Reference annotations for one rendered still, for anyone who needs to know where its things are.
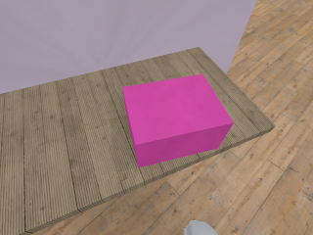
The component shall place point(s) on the robot right thigh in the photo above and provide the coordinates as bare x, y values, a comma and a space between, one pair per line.
199, 228

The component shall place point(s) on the carton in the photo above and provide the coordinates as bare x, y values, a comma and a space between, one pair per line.
174, 118

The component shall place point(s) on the table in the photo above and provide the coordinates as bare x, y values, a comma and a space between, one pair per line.
66, 145

